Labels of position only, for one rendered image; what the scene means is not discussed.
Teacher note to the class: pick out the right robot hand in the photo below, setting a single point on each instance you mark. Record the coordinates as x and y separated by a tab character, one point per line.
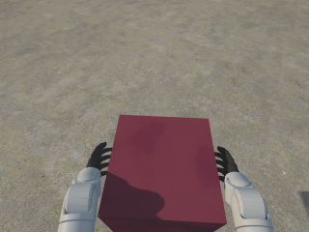
227	162

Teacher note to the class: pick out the carton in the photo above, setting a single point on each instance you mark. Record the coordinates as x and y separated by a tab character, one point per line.
162	177

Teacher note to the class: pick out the right robot forearm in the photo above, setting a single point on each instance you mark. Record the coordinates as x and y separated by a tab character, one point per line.
249	208

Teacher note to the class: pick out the left robot hand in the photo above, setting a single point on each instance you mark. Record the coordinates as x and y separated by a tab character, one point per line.
97	157

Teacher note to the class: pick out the left robot forearm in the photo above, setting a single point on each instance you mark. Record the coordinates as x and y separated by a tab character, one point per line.
80	205

